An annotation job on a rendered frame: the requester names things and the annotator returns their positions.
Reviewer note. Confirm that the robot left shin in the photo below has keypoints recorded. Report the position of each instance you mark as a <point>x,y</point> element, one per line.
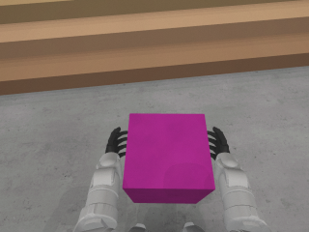
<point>140,225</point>

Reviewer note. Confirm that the robot right forearm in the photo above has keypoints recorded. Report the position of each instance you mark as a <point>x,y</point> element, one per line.
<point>240,208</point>

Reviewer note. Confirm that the carton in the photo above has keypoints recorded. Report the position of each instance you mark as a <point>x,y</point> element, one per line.
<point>168,158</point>

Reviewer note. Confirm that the robot left forearm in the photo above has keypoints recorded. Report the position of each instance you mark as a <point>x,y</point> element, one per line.
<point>101,205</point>

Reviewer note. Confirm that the robot left hand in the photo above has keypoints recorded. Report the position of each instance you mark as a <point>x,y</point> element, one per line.
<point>113,142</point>

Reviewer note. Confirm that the robot right shin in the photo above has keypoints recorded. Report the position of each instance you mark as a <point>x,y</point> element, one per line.
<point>188,224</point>

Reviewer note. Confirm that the robot right hand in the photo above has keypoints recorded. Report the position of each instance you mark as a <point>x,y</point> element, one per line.
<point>220,142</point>

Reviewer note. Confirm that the robot shin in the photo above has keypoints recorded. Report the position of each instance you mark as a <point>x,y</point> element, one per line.
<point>140,225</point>
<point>188,224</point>

